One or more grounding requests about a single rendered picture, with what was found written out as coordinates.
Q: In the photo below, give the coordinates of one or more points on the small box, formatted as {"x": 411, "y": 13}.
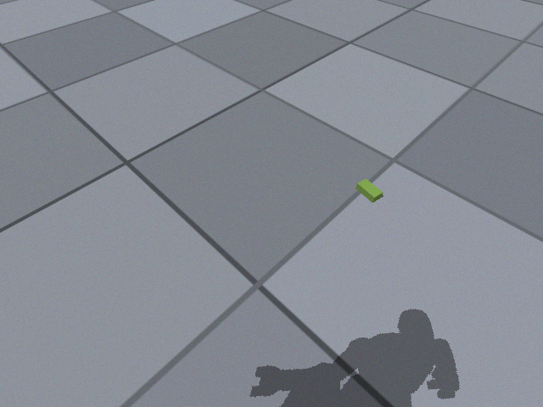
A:
{"x": 371, "y": 192}

